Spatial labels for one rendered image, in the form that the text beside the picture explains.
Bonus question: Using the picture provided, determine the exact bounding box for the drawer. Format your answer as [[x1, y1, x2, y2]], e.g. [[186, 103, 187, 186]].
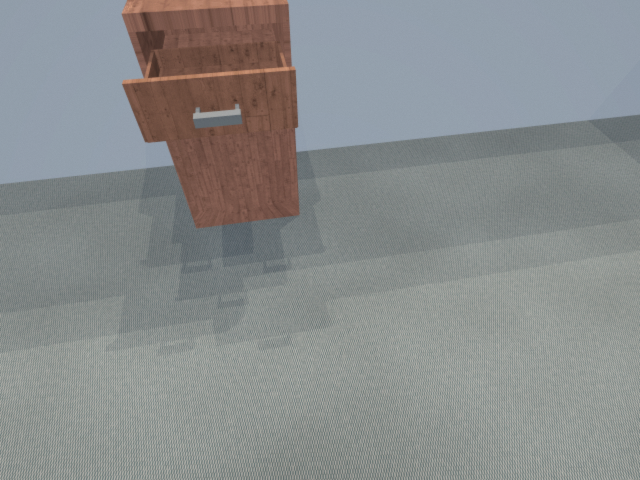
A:
[[122, 41, 298, 143]]

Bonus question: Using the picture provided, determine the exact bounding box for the handle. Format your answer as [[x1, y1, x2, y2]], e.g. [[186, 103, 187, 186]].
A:
[[193, 104, 242, 129]]

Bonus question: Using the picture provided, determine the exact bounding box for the cabinet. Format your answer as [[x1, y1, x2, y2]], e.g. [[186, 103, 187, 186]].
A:
[[122, 0, 300, 229]]

